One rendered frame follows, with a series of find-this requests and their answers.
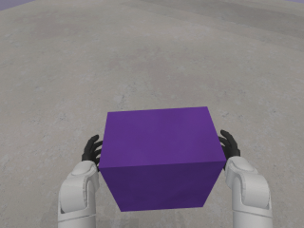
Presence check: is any left robot forearm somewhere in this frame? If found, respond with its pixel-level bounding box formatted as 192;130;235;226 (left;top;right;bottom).
57;161;100;228

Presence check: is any robot right hand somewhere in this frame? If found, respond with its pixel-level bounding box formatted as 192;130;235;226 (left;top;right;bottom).
218;129;240;170

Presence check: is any carton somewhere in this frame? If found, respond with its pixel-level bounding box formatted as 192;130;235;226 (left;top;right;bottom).
98;106;227;212

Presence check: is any right robot forearm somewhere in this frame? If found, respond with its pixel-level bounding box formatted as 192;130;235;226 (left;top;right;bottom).
224;156;274;228

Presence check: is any robot left hand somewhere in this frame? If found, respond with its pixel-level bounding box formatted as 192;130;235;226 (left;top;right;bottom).
82;134;103;172

